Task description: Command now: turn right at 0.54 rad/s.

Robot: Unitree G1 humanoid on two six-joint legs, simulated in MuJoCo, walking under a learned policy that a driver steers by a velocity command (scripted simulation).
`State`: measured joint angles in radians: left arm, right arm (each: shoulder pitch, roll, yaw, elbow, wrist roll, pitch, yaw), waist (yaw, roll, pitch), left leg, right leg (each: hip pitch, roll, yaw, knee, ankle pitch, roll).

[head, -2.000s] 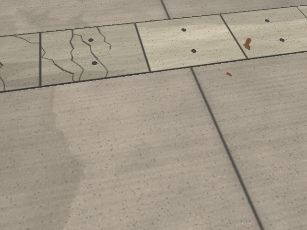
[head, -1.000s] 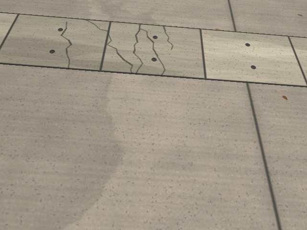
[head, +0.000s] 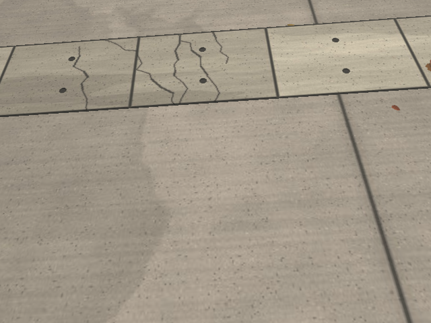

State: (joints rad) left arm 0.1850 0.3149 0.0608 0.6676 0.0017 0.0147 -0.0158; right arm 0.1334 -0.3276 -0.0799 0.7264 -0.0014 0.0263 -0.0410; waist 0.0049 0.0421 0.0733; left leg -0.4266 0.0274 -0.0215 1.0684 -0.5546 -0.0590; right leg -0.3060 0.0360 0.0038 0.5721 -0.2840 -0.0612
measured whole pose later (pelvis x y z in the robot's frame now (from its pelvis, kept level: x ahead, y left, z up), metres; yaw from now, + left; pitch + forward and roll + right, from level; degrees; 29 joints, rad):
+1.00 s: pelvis +0.28 -0.09 +0.01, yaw -6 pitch +1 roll -1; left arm 0.25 0.27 0.06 0.72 0.01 -0.09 -0.02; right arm 0.29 -0.33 -0.07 0.74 0.03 -0.03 0.00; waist 0.01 0.05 0.03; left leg -0.56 0.08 -0.05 1.14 -0.29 0.00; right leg -0.17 0.02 -0.09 0.36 -0.20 -0.03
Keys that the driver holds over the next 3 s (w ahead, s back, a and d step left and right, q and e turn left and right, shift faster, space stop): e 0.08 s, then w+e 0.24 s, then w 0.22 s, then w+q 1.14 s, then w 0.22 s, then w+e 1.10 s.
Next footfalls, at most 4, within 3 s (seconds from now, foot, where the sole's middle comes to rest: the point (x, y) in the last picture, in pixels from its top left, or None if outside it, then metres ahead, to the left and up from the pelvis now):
0.38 left None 0.12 0.13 -0.77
0.80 right None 0.31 -0.21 -0.77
1.30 left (233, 263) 0.63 0.03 -0.77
1.80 right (268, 181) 0.94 -0.11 -0.77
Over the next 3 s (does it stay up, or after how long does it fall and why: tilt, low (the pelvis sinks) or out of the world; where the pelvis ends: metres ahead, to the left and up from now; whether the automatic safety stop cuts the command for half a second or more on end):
stays up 1.34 0.04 0.01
